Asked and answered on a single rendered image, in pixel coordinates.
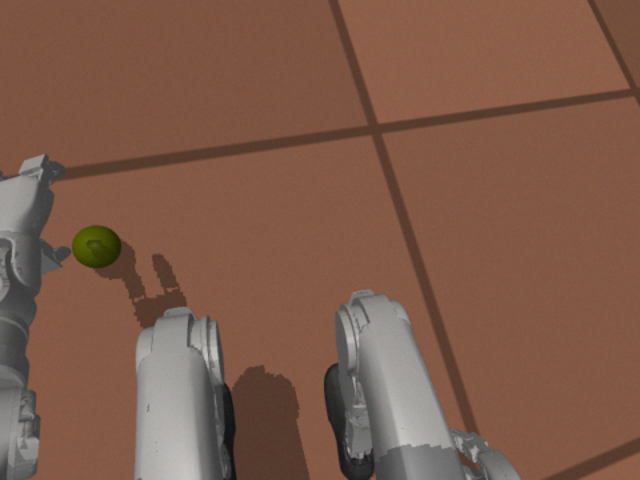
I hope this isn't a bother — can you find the right robot hand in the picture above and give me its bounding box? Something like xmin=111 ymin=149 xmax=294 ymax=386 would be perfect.
xmin=450 ymin=429 xmax=522 ymax=480

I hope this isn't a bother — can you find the left robot arm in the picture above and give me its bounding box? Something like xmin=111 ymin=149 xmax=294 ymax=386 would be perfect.
xmin=0 ymin=231 xmax=42 ymax=480

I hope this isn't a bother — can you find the left robot foot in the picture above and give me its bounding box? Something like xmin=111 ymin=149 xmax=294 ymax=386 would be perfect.
xmin=221 ymin=382 xmax=237 ymax=480

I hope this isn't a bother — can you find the left robot hand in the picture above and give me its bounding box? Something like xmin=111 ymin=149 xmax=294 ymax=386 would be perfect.
xmin=0 ymin=154 xmax=71 ymax=275

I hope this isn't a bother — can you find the right robot foot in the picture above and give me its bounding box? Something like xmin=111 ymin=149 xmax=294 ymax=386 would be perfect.
xmin=324 ymin=363 xmax=374 ymax=480

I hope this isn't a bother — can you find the ball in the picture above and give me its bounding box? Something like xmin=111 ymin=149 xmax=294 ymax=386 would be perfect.
xmin=72 ymin=226 xmax=121 ymax=268

